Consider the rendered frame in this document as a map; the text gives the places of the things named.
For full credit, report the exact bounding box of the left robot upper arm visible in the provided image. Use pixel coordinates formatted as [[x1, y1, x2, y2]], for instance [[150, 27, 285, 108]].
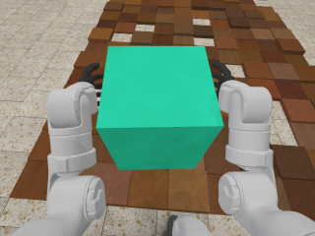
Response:
[[10, 175, 106, 236]]

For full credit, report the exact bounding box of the robot right thigh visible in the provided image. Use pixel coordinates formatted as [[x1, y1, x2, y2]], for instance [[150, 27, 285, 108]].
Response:
[[173, 216, 213, 236]]

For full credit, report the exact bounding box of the robot left hand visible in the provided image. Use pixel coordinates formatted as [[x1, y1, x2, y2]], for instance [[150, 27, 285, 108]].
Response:
[[79, 62, 104, 106]]

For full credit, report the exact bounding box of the right robot shin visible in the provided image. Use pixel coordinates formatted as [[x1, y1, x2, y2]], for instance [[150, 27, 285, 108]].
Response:
[[172, 213, 190, 236]]

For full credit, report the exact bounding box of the robot right hand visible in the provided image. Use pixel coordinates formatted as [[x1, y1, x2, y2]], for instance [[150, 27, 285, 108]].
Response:
[[211, 61, 234, 102]]

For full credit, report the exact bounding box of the robot right forearm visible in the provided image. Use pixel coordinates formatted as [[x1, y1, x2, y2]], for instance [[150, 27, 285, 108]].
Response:
[[219, 80, 279, 201]]

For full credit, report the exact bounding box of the right robot upper arm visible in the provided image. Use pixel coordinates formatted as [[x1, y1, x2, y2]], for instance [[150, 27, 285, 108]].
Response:
[[218, 171, 315, 236]]

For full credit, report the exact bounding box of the carton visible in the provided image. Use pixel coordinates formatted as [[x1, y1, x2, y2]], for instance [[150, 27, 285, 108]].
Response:
[[95, 46, 223, 170]]

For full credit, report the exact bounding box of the robot left forearm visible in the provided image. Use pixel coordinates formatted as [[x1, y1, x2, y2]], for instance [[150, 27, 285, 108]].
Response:
[[46, 82, 98, 213]]

